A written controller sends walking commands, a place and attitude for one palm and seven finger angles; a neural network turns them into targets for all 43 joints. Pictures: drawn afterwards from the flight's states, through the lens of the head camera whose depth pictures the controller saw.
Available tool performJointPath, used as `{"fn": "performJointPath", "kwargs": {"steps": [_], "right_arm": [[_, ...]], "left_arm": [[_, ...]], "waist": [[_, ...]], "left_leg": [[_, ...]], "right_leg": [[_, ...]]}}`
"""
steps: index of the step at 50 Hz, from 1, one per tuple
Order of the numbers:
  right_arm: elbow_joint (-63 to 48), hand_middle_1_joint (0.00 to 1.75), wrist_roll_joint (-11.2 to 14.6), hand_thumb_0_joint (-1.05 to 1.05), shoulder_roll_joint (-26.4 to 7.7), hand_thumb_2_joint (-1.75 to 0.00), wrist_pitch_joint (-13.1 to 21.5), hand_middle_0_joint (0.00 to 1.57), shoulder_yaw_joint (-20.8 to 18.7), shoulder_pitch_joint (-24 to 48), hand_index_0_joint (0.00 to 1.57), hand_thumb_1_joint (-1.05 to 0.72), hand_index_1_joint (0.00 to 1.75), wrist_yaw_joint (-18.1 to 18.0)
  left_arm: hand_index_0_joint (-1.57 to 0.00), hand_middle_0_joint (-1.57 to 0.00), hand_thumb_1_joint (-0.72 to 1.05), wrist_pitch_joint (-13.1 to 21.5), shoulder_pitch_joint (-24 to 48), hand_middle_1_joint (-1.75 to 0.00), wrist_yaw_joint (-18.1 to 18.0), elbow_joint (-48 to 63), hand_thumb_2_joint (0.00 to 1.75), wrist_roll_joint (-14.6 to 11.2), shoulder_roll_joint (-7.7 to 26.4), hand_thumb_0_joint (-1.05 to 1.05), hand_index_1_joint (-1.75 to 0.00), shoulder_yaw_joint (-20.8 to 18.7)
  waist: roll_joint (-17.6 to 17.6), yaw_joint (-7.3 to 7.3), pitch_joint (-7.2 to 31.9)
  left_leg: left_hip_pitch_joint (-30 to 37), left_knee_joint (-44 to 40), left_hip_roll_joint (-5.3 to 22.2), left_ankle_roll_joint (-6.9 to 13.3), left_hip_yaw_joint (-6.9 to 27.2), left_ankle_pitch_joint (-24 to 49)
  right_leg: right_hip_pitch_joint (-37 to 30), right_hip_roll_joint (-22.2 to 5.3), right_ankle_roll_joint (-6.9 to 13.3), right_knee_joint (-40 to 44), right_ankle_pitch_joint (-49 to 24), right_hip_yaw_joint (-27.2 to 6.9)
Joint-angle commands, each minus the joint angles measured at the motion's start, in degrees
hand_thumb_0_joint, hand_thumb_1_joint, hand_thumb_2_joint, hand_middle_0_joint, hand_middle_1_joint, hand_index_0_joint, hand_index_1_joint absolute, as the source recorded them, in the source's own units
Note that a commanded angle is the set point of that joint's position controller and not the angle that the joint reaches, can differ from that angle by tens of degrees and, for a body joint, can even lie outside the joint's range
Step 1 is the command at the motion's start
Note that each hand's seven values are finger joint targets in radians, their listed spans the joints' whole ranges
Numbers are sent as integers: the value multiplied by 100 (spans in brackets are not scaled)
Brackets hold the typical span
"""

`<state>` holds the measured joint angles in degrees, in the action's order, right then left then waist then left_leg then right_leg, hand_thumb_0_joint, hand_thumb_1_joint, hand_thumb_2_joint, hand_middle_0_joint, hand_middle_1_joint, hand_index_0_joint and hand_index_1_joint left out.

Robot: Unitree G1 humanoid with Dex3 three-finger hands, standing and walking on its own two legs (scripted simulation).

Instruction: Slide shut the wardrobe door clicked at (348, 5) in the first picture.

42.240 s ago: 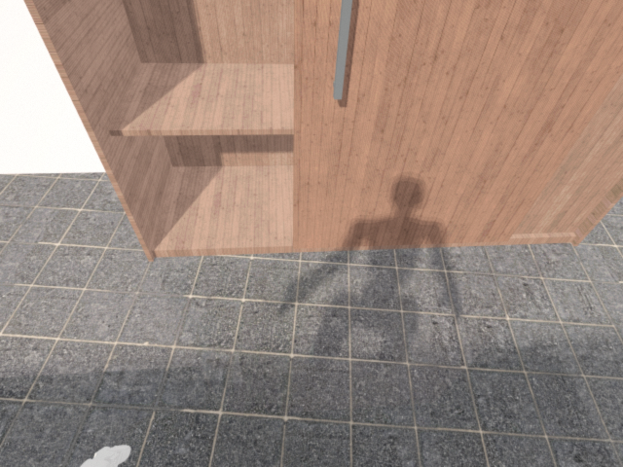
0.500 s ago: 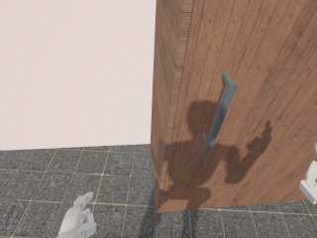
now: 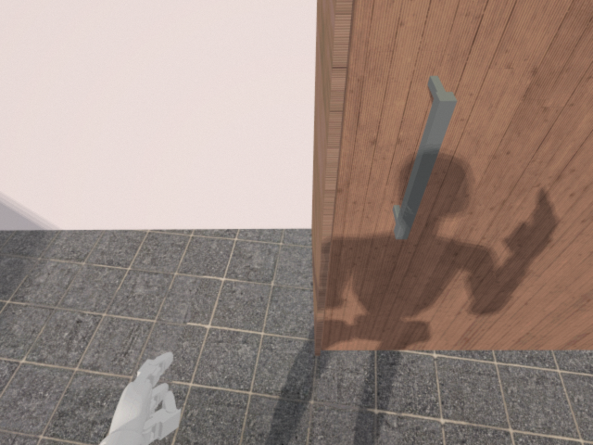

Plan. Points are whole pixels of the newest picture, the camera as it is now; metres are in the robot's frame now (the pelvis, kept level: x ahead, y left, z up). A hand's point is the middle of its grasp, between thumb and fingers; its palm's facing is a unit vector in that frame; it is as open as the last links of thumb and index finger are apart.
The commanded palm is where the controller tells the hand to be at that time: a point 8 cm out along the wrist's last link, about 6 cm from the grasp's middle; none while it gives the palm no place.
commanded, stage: step back with the hand held close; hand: right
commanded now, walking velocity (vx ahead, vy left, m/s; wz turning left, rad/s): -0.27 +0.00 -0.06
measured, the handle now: (415, 168) +0.48 -0.16 +0.11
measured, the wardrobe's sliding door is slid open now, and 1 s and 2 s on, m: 0.00 0.00 0.00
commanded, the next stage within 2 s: stop stepping back and stand still in 0.72 s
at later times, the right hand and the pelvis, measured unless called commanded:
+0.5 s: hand out of the picture +0.12 -0.28 +0.18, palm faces +0.50 +0.76 -0.43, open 7.4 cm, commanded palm +0.04 -0.32 +0.19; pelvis -0.08 -0.01 -0.01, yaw -4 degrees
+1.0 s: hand out of the picture +0.03 -0.27 +0.18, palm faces +0.29 +0.81 -0.50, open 7.4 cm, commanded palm -0.02 -0.31 +0.19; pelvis -0.18 -0.02 +0.01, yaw +4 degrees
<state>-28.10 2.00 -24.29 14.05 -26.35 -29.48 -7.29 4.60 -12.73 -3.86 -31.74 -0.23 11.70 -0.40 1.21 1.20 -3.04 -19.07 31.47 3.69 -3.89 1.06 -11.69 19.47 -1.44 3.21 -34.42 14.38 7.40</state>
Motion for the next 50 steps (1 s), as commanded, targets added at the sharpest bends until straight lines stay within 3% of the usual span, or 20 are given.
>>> {"fn": "performJointPath", "kwargs": {"steps": [1,9,12,14,17,19,21,24,28,29,31,33,36,38,39,40,43,47,49,50], "right_arm": [[-1094,30,-4,0,-725,-90,389,20,-420,418,20,-90,30,-113],[-1242,30,-147,0,-881,-90,623,20,-709,522,20,-90,30,-182],[-1214,30,-125,0,-882,-90,665,20,-733,488,20,-90,30,-138],[-1285,30,-81,0,-847,-90,678,20,-597,666,20,-90,30,-113],[-1227,30,-61,0,-887,-90,723,20,-510,775,20,-90,30,-170],[-1304,30,-62,0,-917,-90,786,20,-549,839,20,-90,30,-183],[-1484,30,-141,0,-896,-90,868,20,-740,823,20,-90,30,-182],[-1328,30,-73,0,-979,-90,896,20,-898,326,20,-90,30,-146],[-1404,30,46,0,-767,-90,915,20,-522,283,20,-90,30,-86],[-1325,30,69,0,-838,-90,946,20,-500,392,20,-90,30,-70],[-1235,30,50,0,-1168,-90,979,20,-522,812,20,-90,30,-114],[-1245,30,-23,0,-1154,-90,824,20,-345,1212,20,-90,30,-177],[-995,30,-85,0,-1124,-90,663,20,-442,630,20,-90,30,-102],[-1395,30,-70,0,-1233,-90,702,20,-508,504,20,-90,30,-62],[-1264,30,32,0,-1292,-90,732,20,-667,68,20,-90,30,-28],[-1515,30,135,0,-1282,-90,697,20,-706,-129,20,-90,30,7],[-1911,30,201,0,-1202,-90,591,20,-798,-658,20,-90,30,-79],[-1604,30,181,0,-1078,-90,260,20,-757,-675,20,-90,30,-194],[-1251,30,130,0,-1071,-90,109,20,-679,-508,20,-90,30,-175],[-1120,30,131,0,-1175,-90,96,20,-686,-358,20,-90,30,-173]], "left_arm": [[-20,-20,90,436,424,-30,-76,792,90,-1,809,0,-30,-292],[-20,-20,90,649,478,-30,-112,798,90,18,854,0,-30,-291],[-20,-20,90,659,388,-30,-64,772,90,16,811,0,-30,-315],[-20,-20,90,657,351,-30,-44,681,90,50,761,0,-30,-317],[-20,-20,90,666,308,-30,-22,501,90,82,728,0,-30,-275],[-20,-20,90,686,371,-30,-63,547,90,58,807,0,-30,-300],[-20,-20,90,770,486,-30,-96,630,90,54,924,0,-30,-343],[-20,-20,90,825,447,-30,-14,567,90,128,840,0,-30,-483],[-20,-20,90,867,513,-30,48,459,90,167,700,0,-30,-367],[-20,-20,90,845,508,-30,43,367,90,208,676,0,-30,-342],[-20,-20,90,737,543,-30,1,290,90,203,518,0,-30,-272],[-20,-20,90,775,572,-30,-61,234,90,122,612,0,-30,-344],[-20,-20,90,604,574,-30,-95,317,90,179,540,0,-30,-179],[-20,-20,90,578,599,-30,-111,468,90,102,799,0,-30,-281],[-20,-20,90,599,449,-30,-30,510,90,134,775,0,-30,-321],[-20,-20,90,649,546,-30,2,622,90,215,739,0,-30,-333],[-20,-20,90,762,184,-30,86,583,90,155,744,0,-30,-375],[-20,-20,90,613,444,-30,-20,670,90,127,777,0,-30,-284],[-20,-20,90,486,463,-30,-115,647,90,139,786,0,-30,-265],[-20,-20,90,431,417,-30,-130,567,90,139,777,0,-30,-286]], "waist": [[-124,-90,642],[-1006,8,779],[-354,-43,606],[235,-125,361],[256,-159,451],[-265,-152,548],[-1603,-81,927],[-1058,-38,1122],[-1409,0,855],[-1065,-18,850],[284,-98,966],[1000,-59,1045],[378,-83,857],[-975,2,1345],[-1233,50,1854],[-1667,129,2043],[-1184,39,2086],[-1605,-79,1101],[-857,-121,743],[-89,-173,749]], "left_leg": [[547,-325,43,405,454,327],[1394,777,-407,263,96,32],[867,183,-216,422,672,-288],[-265,-688,79,610,1145,-1135],[-1231,-939,302,715,1145,-1376],[-854,-400,-52,515,747,-1305],[782,1801,-802,214,-17,-601],[604,2657,-883,264,121,-1369],[447,-131,-559,515,-88,-1204],[282,-1051,-295,643,250,-851],[-809,-1712,1071,1177,1964,332],[-861,-1538,1323,1342,1821,1541],[308,-410,619,846,847,3479],[361,457,-455,295,117,1672],[140,1138,-705,347,156,-654],[-4,1761,-813,358,184,-1851],[-160,1373,-661,373,177,-1465],[1392,-231,-788,497,-514,-1370],[1561,-1411,-608,652,-399,-1328],[531,-1967,87,971,284,-1658]], "right_leg": [[740,-436,45,1020,1557,-813],[1832,-933,317,1662,2532,-1414],[1754,-528,209,951,2543,-1134],[1042,-189,14,341,2263,-931],[63,-62,-119,-14,1581,-943],[408,-340,-11,766,1951,-1320],[1746,-1419,438,2356,3031,-2460],[1301,-1763,654,2190,1892,-2333],[344,-1361,213,1679,1121,-1843],[-17,-1160,6,1268,541,-1685],[-747,-383,-482,-367,123,-808],[-530,109,-460,-1582,517,-819],[-96,55,-352,221,-708,-803],[-899,-791,-53,1396,-4028,-1526],[-1348,-1309,173,1528,-4666,-2003],[-1325,-1563,302,1697,-4256,-2445],[-1667,-1457,509,1479,-3083,-2116],[385,-922,38,2673,2011,-1685],[594,-293,-314,2071,1925,-1152],[-151,77,-440,685,1188,-687]]}}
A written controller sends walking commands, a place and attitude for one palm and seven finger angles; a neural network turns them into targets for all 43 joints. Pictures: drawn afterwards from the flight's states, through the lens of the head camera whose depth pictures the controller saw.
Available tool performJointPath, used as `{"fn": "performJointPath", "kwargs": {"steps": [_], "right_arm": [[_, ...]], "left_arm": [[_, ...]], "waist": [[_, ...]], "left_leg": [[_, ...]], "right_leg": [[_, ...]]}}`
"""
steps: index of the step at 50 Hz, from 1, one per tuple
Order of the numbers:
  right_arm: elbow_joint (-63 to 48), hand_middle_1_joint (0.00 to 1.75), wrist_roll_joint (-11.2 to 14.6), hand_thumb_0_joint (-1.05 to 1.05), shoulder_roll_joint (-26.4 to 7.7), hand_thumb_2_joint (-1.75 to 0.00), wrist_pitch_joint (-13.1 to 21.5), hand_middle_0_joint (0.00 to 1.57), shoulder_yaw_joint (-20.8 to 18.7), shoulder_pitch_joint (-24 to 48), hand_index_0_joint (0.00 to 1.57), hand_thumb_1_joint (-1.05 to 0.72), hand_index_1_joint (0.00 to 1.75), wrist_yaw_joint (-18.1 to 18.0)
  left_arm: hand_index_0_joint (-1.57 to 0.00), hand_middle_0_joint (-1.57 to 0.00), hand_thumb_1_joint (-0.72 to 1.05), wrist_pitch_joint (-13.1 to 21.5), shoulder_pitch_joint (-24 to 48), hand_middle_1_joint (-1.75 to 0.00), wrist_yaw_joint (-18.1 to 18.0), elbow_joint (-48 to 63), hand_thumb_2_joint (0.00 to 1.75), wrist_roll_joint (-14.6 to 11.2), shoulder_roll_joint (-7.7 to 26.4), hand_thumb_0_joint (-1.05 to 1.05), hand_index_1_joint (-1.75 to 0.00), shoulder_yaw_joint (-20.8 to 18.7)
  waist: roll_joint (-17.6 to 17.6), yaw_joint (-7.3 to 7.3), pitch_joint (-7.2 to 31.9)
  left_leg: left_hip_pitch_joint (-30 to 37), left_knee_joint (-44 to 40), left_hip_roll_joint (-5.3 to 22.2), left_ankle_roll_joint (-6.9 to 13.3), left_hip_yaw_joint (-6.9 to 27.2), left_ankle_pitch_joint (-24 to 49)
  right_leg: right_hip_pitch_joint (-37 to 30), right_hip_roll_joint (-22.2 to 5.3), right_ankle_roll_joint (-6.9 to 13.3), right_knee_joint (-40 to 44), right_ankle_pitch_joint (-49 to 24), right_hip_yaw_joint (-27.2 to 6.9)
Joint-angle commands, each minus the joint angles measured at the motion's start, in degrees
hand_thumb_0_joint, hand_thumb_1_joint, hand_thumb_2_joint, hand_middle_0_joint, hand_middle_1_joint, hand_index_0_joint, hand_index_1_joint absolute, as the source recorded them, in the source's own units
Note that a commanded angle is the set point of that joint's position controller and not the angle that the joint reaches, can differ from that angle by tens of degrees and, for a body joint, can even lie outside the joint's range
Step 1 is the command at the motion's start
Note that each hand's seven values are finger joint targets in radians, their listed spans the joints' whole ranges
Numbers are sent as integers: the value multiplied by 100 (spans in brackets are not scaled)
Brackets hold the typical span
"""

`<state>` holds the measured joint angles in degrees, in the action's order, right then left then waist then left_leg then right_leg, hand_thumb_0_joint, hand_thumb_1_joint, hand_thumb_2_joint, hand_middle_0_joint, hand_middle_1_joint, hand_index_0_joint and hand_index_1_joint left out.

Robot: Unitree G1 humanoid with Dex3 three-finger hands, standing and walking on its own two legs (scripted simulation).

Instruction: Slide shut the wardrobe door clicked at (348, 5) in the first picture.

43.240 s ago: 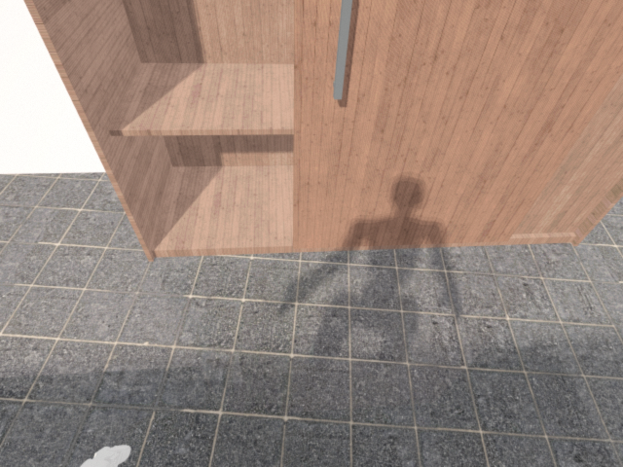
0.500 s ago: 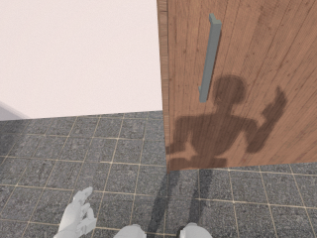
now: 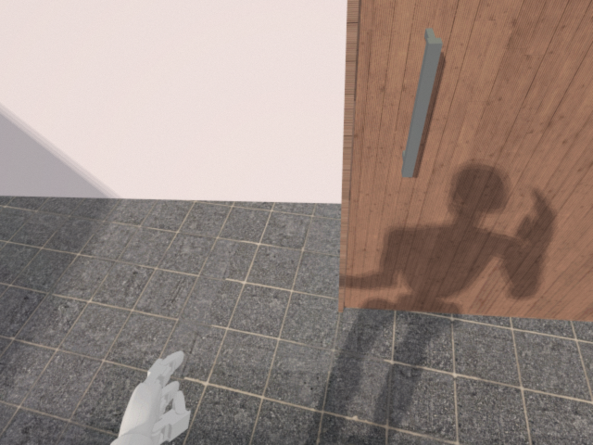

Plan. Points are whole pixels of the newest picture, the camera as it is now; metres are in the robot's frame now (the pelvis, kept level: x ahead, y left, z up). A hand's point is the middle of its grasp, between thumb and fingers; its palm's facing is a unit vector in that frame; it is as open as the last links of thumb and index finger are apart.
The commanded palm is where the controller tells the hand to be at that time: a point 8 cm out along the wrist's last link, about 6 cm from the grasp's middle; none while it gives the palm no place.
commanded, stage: stop stepping back and stand still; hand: right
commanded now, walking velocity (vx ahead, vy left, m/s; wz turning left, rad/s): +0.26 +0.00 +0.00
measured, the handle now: (417, 110) +0.65 -0.18 +0.10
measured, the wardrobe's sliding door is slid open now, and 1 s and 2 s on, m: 0.00 0.00 0.00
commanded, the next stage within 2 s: let the arm hang, fingers relaxed in 0.82 s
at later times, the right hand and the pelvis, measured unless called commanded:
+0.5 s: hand out of the picture +0.11 -0.29 +0.17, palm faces +0.47 +0.80 -0.37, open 7.4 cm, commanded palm +0.06 -0.32 +0.18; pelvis -0.08 -0.02 -0.01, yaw +1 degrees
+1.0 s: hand out of the picture +0.12 -0.34 +0.07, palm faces +0.39 +0.83 -0.39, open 7.4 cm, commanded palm none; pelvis -0.10 -0.06 -0.02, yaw -3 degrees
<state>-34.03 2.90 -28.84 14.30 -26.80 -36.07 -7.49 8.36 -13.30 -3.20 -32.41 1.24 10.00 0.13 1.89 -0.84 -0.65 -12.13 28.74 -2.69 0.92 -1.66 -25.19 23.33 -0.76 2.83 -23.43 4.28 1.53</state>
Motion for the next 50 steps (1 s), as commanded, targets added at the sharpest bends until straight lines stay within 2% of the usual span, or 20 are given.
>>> {"fn": "performJointPath", "kwargs": {"steps": [1,3,7,9,11,16,17,19,25,26,27,28,29,36,39,43,45,46,48,50], "right_arm": [[-552,30,123,0,-814,-90,77,20,-702,528,20,-90,30,-165],[-671,30,52,0,-623,-90,-59,20,-449,1358,20,-90,30,-188],[-137,30,-142,0,-239,-90,-119,20,144,1989,20,-90,30,-267],[-535,30,-179,0,-295,-90,-41,20,103,2135,20,-90,30,-294],[-575,30,-216,0,-569,-90,-3,20,-196,1790,20,-90,30,-265],[-781,30,-257,0,-487,-90,-2,20,-314,610,20,-90,30,-208],[-682,30,-286,0,-521,-90,-10,20,-340,535,20,-90,30,-193],[-662,30,-115,0,-642,-90,-24,20,-469,988,20,-90,30,-142],[-197,30,-164,0,-310,-90,-36,20,-70,1778,20,-90,30,-189],[-310,30,-159,0,-311,-90,-15,20,-35,1940,20,-90,30,-206],[-615,30,-140,0,-301,-90,55,20,-17,2129,20,-90,30,-232],[-820,30,-192,0,-351,-90,116,20,5,2325,20,-90,30,-265],[-497,30,-209,0,-524,-90,144,20,-242,2097,20,-90,30,-222],[-889,30,-243,0,-448,-90,-32,20,-308,734,20,-90,30,-190],[-753,30,-46,0,-712,-90,-122,20,-493,1191,20,-90,30,-197],[-328,30,-74,0,-289,-90,-124,20,-240,1282,20,-90,30,-191],[-474,30,-101,0,-333,-90,-1,20,-201,1474,20,-90,30,-192],[3874,30,-612,0,1099,-90,-1013,20,2022,1222,20,-90,30,649],[3947,30,-516,0,1328,-90,-1553,20,1935,1466,20,-90,30,717],[4539,30,-482,0,1257,-90,-1525,20,2035,1762,20,-90,30,728]], "left_arm": [[-20,-20,90,29,492,-30,-223,558,90,28,983,0,-30,-362],[-20,-20,90,52,504,-30,-234,416,90,-52,957,0,-30,-371],[-20,-20,90,152,492,-30,-331,200,90,-88,995,0,-30,-268],[-20,-20,90,228,497,-30,-357,371,90,-100,1158,0,-30,-244],[-20,-20,90,251,551,-30,-253,318,90,-45,922,0,-30,-194],[-20,-20,90,116,650,-30,-39,503,90,35,877,0,-30,-181],[-20,-20,90,33,630,-30,-42,541,90,49,871,0,-30,-218],[-20,-20,90,-108,527,-30,-51,549,90,-35,893,0,-30,-336],[-20,-20,90,29,423,-30,-264,231,90,-36,811,0,-30,-194],[-20,-20,90,79,370,-30,-295,225,90,-36,860,0,-30,-161],[-20,-20,90,151,359,-30,-298,302,90,-27,1046,0,-30,-204],[-20,-20,90,184,395,-30,-275,452,90,-68,977,0,-30,-181],[-20,-20,90,214,360,-30,-199,335,90,-35,925,0,-30,-223],[-20,-20,90,-3,569,-30,38,566,90,9,831,0,-30,-198],[-20,-20,90,-141,577,-30,-25,646,90,-75,778,0,-30,-240],[-20,-20,90,2,433,-30,-131,373,90,-91,754,0,-30,-234],[-20,-20,90,54,539,-30,-204,341,90,-82,847,0,-30,-199],[-20,-20,90,97,-34,-30,386,-938,90,12,1880,0,-30,-533],[-20,-20,90,-416,-219,-30,270,-603,90,79,1411,0,-30,-439],[-20,-20,90,-466,-150,-30,190,-488,90,177,1384,0,-30,-353]], "waist": [[393,35,562],[1192,70,472],[-237,-100,-19],[-1781,-56,-134],[-1776,-35,17],[-1601,230,247],[-1015,255,193],[1097,157,-27],[213,-96,12],[-589,-136,99],[-1907,-107,136],[-2254,-96,23],[-1468,-55,44],[-1454,172,255],[825,93,-55],[402,-19,159],[-624,2,132],[-1591,-440,47],[-1012,-333,473],[202,-192,622]], "left_leg": [[-1542,-2144,1593,857,1522,-927],[-1726,-2124,1999,1122,2089,-1633],[-1582,-658,1212,483,685,-1129],[-1528,1133,222,18,-45,-383],[-1226,2490,49,2,172,-378],[1503,209,-18,185,-345,-105],[1698,-462,243,386,118,-306],[113,-2177,2386,1310,3186,-1185],[-2267,-948,1468,691,797,-1961],[-1861,26,1062,515,412,-1374],[-1941,1516,390,148,-2,-796],[-2147,2747,20,-70,-212,-587],[-1985,3412,136,-57,263,-335],[1261,114,26,160,-458,-71],[181,-1929,2216,1207,2729,-51],[-1320,-1060,1516,743,1063,-661],[-1330,-248,960,339,532,-373],[-2041,1774,744,-124,-101,1094],[-2092,3615,182,-270,431,-888],[-1967,3735,369,-316,682,-783]], "right_leg": [[-1305,105,-433,-1943,1539,-162],[-685,76,-377,-3091,1481,-439],[-1170,-149,-93,-690,1981,-229],[-937,-1152,385,944,2924,-2105],[-258,-1634,569,1997,4552,-3253],[1402,-795,111,998,3720,-1142],[1731,-382,-46,-95,3483,-703],[1738,176,-279,-3891,2134,-77],[-1408,-272,-99,-1387,1892,166],[-1454,-202,-66,-476,2046,64],[-1418,-1018,302,614,2844,-1588],[-1253,-1866,748,1275,2940,-2965],[-719,-2007,916,1582,3581,-3276],[1079,-892,64,642,3436,-813],[1306,-71,-297,-3206,1865,12],[-949,-296,-199,-1458,1389,14],[-1338,-499,-52,-201,1629,-418],[-928,-1146,322,-769,-475,-1627],[-497,-1856,939,154,-1017,-2918],[-722,-1786,1099,-19,-1627,-2683]]}}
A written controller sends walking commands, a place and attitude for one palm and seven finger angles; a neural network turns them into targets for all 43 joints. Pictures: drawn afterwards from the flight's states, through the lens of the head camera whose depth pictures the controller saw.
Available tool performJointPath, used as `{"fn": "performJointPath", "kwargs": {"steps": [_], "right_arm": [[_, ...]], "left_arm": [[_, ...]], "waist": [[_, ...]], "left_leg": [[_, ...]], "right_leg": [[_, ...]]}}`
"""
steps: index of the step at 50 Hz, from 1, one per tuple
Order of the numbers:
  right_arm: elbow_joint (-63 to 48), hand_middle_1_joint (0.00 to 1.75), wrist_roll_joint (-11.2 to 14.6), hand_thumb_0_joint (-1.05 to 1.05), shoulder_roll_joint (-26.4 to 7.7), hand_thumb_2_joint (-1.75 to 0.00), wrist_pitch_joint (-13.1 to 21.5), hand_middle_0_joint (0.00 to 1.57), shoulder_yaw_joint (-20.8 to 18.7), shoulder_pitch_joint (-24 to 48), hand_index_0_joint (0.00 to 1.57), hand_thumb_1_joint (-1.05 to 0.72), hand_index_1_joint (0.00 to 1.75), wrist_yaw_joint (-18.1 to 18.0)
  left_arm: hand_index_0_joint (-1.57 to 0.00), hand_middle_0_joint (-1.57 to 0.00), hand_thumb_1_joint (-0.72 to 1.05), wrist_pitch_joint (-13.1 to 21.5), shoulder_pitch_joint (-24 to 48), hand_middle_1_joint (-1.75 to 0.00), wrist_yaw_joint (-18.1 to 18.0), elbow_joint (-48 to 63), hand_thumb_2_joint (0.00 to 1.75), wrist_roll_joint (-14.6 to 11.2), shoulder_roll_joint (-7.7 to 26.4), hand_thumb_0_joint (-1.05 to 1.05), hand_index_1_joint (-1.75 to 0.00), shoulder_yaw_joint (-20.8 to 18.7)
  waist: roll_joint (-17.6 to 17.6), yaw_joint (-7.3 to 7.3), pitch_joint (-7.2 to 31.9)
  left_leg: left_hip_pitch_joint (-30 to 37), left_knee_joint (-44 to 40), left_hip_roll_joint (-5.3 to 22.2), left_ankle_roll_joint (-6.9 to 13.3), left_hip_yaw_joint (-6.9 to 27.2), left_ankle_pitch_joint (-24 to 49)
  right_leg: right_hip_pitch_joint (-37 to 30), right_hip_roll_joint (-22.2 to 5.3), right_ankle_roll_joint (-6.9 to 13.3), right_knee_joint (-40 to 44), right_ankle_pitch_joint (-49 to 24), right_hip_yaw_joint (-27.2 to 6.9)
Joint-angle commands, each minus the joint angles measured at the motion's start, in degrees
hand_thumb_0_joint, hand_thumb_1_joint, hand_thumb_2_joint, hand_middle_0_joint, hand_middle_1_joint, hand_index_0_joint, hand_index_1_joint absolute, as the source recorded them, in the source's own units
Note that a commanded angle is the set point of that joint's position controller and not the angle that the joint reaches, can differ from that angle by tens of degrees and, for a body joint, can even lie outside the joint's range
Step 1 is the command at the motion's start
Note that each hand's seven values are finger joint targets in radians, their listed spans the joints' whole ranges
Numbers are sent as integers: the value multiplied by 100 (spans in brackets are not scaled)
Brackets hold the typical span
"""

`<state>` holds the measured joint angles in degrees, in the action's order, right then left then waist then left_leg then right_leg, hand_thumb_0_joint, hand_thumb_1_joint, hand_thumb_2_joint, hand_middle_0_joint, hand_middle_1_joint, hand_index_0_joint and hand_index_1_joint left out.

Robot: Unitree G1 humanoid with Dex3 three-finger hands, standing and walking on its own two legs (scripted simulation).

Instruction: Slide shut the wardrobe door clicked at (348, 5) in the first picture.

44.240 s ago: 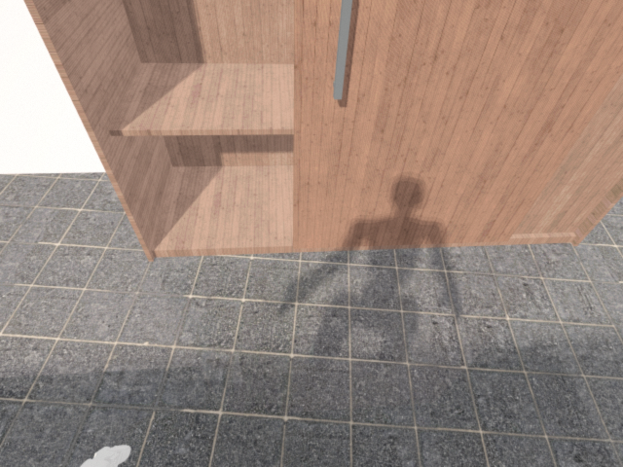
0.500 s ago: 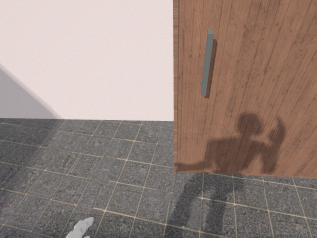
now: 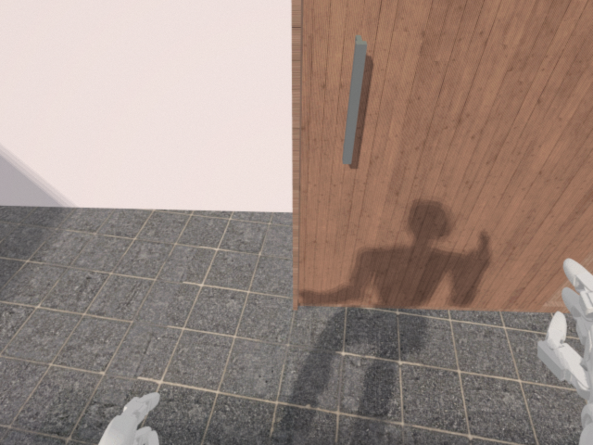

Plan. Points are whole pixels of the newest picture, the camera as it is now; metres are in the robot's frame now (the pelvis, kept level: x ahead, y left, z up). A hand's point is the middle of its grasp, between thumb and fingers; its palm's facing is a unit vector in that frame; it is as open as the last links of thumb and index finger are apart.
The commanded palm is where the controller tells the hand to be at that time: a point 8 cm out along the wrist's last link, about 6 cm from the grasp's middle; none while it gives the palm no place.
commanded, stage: let the arm hang, fingers relaxed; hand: right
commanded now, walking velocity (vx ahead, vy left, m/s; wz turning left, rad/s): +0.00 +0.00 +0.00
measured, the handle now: (352, 104) +0.75 -0.07 +0.12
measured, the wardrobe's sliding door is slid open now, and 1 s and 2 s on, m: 0.00 0.00 0.00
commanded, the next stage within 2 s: look to check the result in 1.02 s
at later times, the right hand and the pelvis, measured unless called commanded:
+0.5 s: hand out of the picture -0.05 -0.19 -0.16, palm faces +0.04 +0.97 -0.22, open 7.3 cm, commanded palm none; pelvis -0.01 +0.00 +0.02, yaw -1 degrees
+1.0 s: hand out of the picture +0.04 -0.15 -0.15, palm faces +0.02 +0.98 -0.20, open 7.3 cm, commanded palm none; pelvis +0.01 +0.02 +0.02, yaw +0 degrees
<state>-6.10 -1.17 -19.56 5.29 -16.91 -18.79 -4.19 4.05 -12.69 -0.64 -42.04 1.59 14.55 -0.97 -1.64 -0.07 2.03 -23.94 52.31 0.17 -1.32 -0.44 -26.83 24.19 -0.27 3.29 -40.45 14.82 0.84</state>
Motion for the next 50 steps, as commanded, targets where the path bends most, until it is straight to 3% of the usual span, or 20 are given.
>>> {"fn": "performJointPath", "kwargs": {"steps": [1,3,4,5,6,7,8,9,10,12,14,16,17,19,22,25,31,36,46,50], "right_arm": [[2179,30,-45,0,309,-90,-639,20,1112,126,20,-90,30,405],[3025,30,-26,0,149,-90,-702,20,1227,289,20,-90,30,431],[3478,30,-21,0,124,-90,-728,20,1266,119,20,-90,30,437],[3969,30,-30,0,4,-90,-721,20,1270,-180,20,-90,30,430],[4376,30,-62,0,-223,-90,-701,20,1262,-358,20,-90,30,410],[4600,30,-86,0,-413,-90,-668,20,1267,-326,20,-90,30,389],[4670,30,-88,0,-661,-90,-679,20,1296,42,20,-90,30,372],[4813,30,-73,0,-557,-90,-613,20,1345,506,20,-90,30,368],[4987,30,-40,0,-338,-90,-570,20,1391,845,20,-90,30,342],[5321,30,-31,0,49,-90,-548,20,1356,902,20,-90,30,296],[5680,30,28,0,301,-90,-585,20,1442,502,20,-90,30,313],[6066,30,17,0,182,-90,-677,20,1408,201,20,-90,30,309],[6250,30,5,0,209,-90,-675,20,1411,53,20,-90,30,324],[6536,30,14,0,382,-90,-622,20,1475,-94,20,-90,30,339],[6777,30,30,0,435,-90,-597,20,1515,-176,20,-90,30,316],[6935,30,32,0,409,-90,-546,20,1543,-148,20,-90,30,281],[7037,30,-7,0,406,-90,-554,20,1511,-49,20,-90,30,241],[7020,30,-3,0,476,-90,-506,20,1521,88,20,-90,30,226],[6982,30,28,0,358,-90,-427,20,1489,416,20,-90,30,232],[6970,30,40,0,272,-90,-409,20,1491,556,20,-90,30,230]], "left_arm": [[-20,-20,90,-74,-40,-30,-62,428,90,140,919,0,-30,-222],[-20,-20,90,-198,248,-30,-53,313,90,136,926,0,-30,-192],[-20,-20,90,-273,360,-30,-33,212,90,121,903,0,-30,-165],[-20,-20,90,-336,449,-30,-19,120,90,85,831,0,-30,-158],[-20,-20,90,-406,364,-30,9,14,90,49,634,0,-30,-149],[-20,-20,90,-499,288,-30,31,-21,90,-5,421,0,-30,-121],[-20,-20,90,-589,107,-30,71,-85,90,-22,282,0,-30,-120],[-20,-20,90,-616,-181,-30,49,-344,90,-2,219,0,-30,-148],[-20,-20,90,-596,-422,-30,36,-584,90,-14,199,0,-30,-165],[-20,-20,90,-528,-866,-30,-9,-895,90,-4,24,0,-30,-153],[-20,-20,90,-471,-743,-30,-70,-1027,90,36,171,0,-30,-119],[-20,-20,90,-460,-602,-30,-116,-1167,90,45,409,0,-30,-174],[-20,-20,90,-453,-496,-30,-150,-1227,90,23,478,0,-30,-189],[-20,-20,90,-420,-545,-30,-184,-1413,90,-20,357,0,-30,-179],[-20,-20,90,-452,-647,-30,-172,-1659,90,-37,179,0,-30,-171],[-20,-20,90,-451,-738,-30,-151,-1791,90,-46,38,0,-30,-150],[-20,-20,90,-494,-775,-30,-126,-1906,90,-26,-7,0,-30,-194],[-20,-20,90,-482,-724,-30,-108,-1954,90,-25,-107,0,-30,-167],[-20,-20,90,-370,-454,-30,-121,-1971,90,-30,28,0,-30,-124],[-20,-20,90,-362,-377,-30,-121,-1996,90,-37,99,0,-30,-111]], "waist": [[586,-141,323],[-28,25,70],[-460,165,-99],[-619,310,-154],[-121,319,-331],[519,208,-562],[737,-15,-575],[784,-234,-285],[856,-365,-296],[299,-502,-194],[-569,-239,-392],[-1363,-63,-459],[-1096,68,-502],[-189,125,-186],[-262,91,-266],[-27,24,-416],[105,-27,-646],[282,-93,-675],[53,-69,-440],[165,-76,-380]], "left_leg": [[-580,1092,108,-119,474,-557],[269,-154,115,-89,208,-344],[884,-898,76,-40,81,13],[1632,-1687,64,36,126,603],[1772,-2321,176,188,454,264],[830,-3448,798,535,1572,-1300],[-79,-4333,1416,837,2204,-1959],[-606,-4485,1526,996,2339,-1917],[-674,-4273,1254,972,1927,-1223],[-577,-3508,907,793,1204,-263],[-243,-2909,317,430,630,38],[595,-2235,-18,234,101,290],[822,-2167,-39,235,99,527],[1255,-2560,44,248,226,1015],[1291,-2969,142,260,294,1018],[1069,-3185,304,326,399,1005],[796,-3205,286,285,386,564],[573,-3394,397,310,572,438],[1008,-3377,468,331,595,1304],[1143,-3416,494,327,591,1581]], "right_leg": [[-761,-1649,979,1701,-2483,-2141],[-164,-1314,713,1997,-1157,-1534],[314,-1141,538,2113,-162,-1288],[821,-919,310,1980,848,-1121],[1142,-387,22,1682,1679,-733],[937,131,-220,910,1811,-382],[177,311,-296,200,1250,-20],[-585,286,-309,-510,832,26],[-897,207,-242,-662,565,-66],[-1443,-50,-141,469,205,-250],[-1042,-576,31,1794,675,-1089],[-217,-994,171,3004,2300,-2010],[-100,-1049,235,3108,2243,-2033],[-332,-918,207,2862,1456,-1667],[-461,-636,67,2727,1280,-1236],[-680,-513,13,2503,766,-1020],[-596,-521,4,2558,1130,-1035],[-809,-372,-57,2257,588,-754],[-1061,-430,-100,2198,-220,-675],[-1217,-444,-126,2126,-596,-621]]}}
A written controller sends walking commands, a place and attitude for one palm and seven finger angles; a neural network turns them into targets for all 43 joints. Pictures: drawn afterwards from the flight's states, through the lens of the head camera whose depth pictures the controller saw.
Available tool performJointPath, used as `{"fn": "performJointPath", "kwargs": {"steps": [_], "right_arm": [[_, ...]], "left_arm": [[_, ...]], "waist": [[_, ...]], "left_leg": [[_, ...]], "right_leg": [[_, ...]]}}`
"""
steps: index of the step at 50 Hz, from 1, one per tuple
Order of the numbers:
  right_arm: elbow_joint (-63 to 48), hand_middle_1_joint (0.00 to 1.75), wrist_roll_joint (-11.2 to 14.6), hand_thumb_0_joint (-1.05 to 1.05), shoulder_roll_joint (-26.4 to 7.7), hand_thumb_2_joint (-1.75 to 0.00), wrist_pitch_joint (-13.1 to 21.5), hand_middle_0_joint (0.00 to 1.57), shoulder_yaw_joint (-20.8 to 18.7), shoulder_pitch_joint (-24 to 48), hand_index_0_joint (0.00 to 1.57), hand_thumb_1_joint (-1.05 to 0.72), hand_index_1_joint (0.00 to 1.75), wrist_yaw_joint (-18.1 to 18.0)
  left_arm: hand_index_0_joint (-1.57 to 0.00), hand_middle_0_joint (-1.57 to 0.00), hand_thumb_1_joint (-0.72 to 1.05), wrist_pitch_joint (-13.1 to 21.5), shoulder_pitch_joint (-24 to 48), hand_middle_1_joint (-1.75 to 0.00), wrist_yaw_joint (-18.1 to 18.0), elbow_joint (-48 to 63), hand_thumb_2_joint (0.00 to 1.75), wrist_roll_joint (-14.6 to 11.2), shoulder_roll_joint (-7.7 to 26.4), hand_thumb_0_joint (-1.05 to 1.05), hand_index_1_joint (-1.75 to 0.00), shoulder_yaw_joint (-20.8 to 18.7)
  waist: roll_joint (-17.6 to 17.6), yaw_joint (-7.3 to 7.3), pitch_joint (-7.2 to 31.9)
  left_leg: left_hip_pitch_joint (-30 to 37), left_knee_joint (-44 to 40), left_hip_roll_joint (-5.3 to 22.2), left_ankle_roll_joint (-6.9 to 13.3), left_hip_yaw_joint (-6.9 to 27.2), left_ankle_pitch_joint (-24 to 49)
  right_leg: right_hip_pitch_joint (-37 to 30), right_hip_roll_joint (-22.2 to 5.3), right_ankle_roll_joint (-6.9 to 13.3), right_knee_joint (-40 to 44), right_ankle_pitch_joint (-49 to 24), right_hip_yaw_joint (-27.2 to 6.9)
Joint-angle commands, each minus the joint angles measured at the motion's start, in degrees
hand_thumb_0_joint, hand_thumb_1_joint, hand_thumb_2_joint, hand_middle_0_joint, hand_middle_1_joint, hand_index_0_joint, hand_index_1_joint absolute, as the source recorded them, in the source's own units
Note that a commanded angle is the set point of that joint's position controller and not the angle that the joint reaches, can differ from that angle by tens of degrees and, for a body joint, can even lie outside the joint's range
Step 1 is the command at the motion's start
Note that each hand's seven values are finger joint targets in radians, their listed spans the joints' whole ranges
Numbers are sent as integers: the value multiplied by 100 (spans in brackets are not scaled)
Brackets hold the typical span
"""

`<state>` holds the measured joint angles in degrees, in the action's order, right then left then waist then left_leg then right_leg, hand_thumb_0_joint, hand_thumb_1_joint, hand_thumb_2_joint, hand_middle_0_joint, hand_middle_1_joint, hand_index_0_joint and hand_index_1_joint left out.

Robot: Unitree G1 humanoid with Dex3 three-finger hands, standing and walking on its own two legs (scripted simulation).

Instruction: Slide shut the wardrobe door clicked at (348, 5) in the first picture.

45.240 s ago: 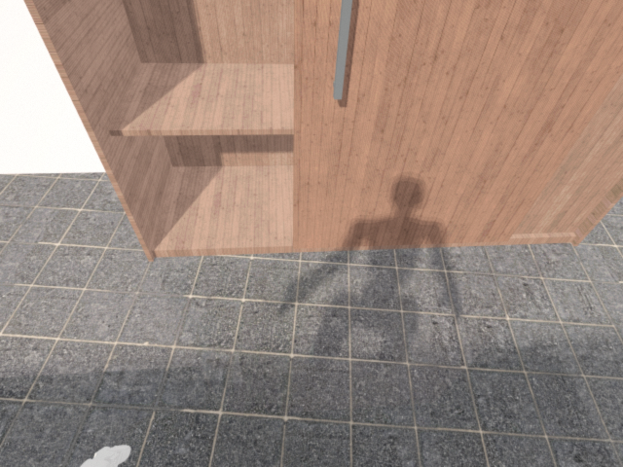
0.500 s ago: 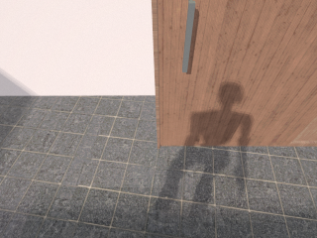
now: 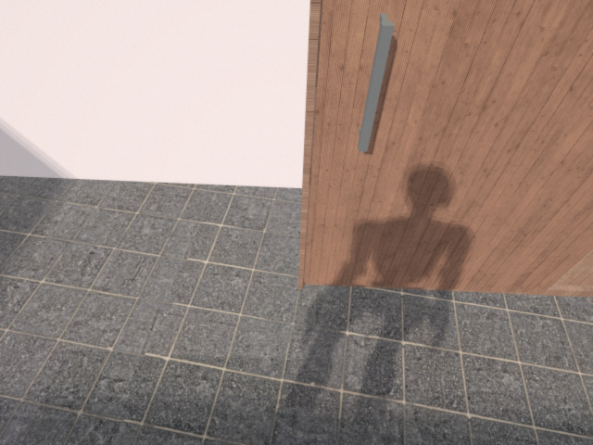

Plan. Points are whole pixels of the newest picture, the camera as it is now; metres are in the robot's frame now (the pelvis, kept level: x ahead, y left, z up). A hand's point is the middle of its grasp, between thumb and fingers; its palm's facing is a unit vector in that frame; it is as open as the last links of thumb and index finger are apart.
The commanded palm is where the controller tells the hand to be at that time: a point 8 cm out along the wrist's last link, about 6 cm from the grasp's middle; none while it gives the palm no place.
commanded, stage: let the arm hang, fingers relaxed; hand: right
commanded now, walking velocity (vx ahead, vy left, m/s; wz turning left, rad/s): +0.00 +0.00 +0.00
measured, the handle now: (372, 89) +0.74 -0.09 +0.10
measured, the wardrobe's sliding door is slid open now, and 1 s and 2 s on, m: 0.00 0.00 0.00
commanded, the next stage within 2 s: look to check the result in 0.02 s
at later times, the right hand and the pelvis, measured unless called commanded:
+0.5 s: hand out of the picture +0.08 -0.19 -0.17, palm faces +0.00 +0.97 -0.24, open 7.4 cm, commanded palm none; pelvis +0.03 +0.01 +0.00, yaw +0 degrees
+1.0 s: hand out of the picture +0.11 -0.21 -0.16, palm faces -0.01 +0.96 -0.28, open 7.4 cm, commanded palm none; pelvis +0.04 +0.01 +0.01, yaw +1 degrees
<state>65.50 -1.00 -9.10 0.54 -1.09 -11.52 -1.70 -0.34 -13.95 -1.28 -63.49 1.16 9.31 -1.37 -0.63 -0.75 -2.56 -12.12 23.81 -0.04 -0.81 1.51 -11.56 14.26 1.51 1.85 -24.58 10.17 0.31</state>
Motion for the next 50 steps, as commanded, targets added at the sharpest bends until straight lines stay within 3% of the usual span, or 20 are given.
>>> {"fn": "performJointPath", "kwargs": {"steps": [1,26,35,50], "right_arm": [[-183,30,29,0,-786,-90,65,20,-87,-145,20,-90,30,-16],[-233,30,41,0,-1191,-90,117,20,-140,218,20,-90,30,-6],[-274,30,41,0,-1383,-90,124,20,-152,357,20,-90,30,11],[-320,30,50,0,-1620,-90,139,20,-163,504,20,-90,30,35]], "left_arm": [[-20,-20,90,77,-222,-30,-59,136,90,7,658,0,-30,-73],[-20,-20,90,121,328,-30,-72,86,90,-6,1124,0,-30,-74],[-20,-20,90,122,535,-30,-61,109,90,-12,1307,0,-30,-80],[-20,-20,90,156,699,-30,-52,143,90,-19,1590,0,-30,-80]], "waist": [[68,-7,102],[44,4,397],[61,9,307],[97,15,513]], "left_leg": [[-25,-574,510,276,397,42],[470,-620,586,283,391,1176],[494,-697,599,280,405,1220],[686,-712,647,283,385,1434]], "right_leg": [[-264,-634,12,552,-138,-567],[-867,-761,-15,539,-1073,-489],[-918,-786,-27,616,-1091,-483],[-1097,-836,-27,672,-1391,-507]]}}
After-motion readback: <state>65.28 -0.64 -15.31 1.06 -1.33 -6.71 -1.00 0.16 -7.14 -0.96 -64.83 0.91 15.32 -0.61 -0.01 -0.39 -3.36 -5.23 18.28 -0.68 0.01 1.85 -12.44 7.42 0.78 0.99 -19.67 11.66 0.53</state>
